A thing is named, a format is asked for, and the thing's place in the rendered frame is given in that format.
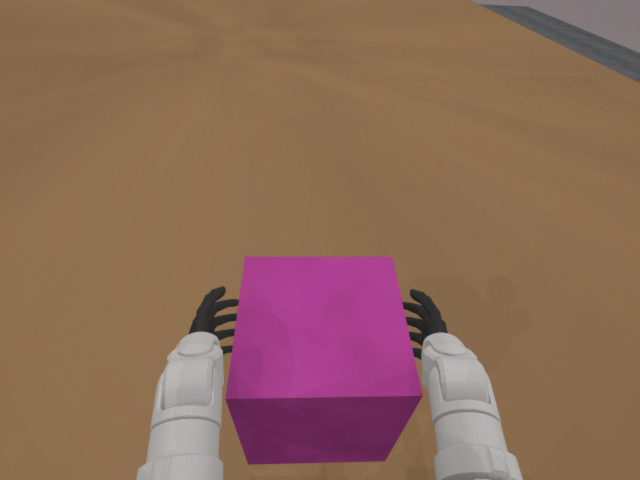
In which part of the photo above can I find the robot right hand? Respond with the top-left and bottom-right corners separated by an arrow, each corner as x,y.
402,289 -> 448,360

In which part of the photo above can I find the robot right forearm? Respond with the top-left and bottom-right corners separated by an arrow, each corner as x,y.
421,332 -> 523,480

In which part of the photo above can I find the carton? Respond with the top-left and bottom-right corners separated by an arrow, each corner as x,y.
225,257 -> 423,465

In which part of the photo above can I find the robot left hand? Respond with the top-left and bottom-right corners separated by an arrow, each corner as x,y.
189,286 -> 239,354

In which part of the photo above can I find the robot left forearm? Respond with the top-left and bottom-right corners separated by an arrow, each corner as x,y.
136,332 -> 224,480

